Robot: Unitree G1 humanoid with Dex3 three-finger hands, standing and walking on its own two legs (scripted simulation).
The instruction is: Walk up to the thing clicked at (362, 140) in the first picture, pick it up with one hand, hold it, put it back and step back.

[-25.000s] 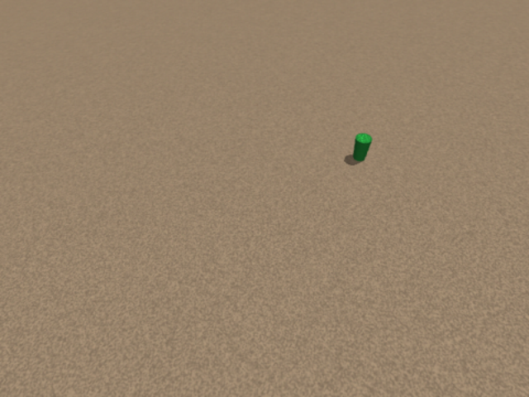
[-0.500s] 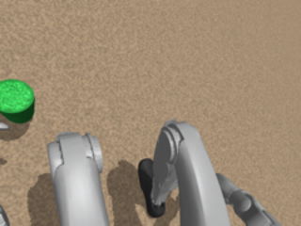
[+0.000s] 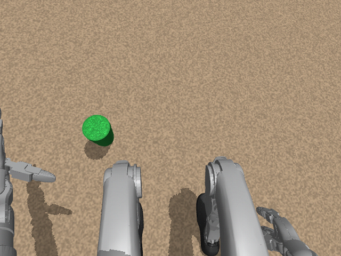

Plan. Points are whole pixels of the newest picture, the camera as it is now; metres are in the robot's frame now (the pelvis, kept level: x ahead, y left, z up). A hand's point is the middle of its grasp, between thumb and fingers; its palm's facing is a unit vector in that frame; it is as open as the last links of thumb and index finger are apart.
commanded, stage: home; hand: left
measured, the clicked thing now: (101, 133) +0.45 +0.26 -0.34
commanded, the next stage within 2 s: none
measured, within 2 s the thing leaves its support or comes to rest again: neither
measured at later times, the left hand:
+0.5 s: hand (5, 178) +0.27 +0.24 +0.13, palm faces +0.22 -0.90 -0.37, open 17.6 cm
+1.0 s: hand out of the picture +0.24 +0.20 +0.26, palm faces +0.21 -0.93 -0.30, open 17.7 cm
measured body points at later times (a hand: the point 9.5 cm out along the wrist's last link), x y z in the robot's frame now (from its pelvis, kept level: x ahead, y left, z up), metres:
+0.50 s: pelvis +0.06 -0.01 +0.23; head +0.16 +0.02 +0.66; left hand +0.25 +0.29 +0.15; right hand +0.26 -0.25 +0.13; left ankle +0.08 +0.12 -0.37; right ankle +0.11 -0.14 -0.37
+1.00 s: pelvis +0.09 +0.00 +0.31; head +0.11 +0.01 +0.76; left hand +0.23 +0.25 +0.28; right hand +0.28 -0.21 +0.24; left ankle +0.08 +0.12 -0.37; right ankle +0.11 -0.14 -0.37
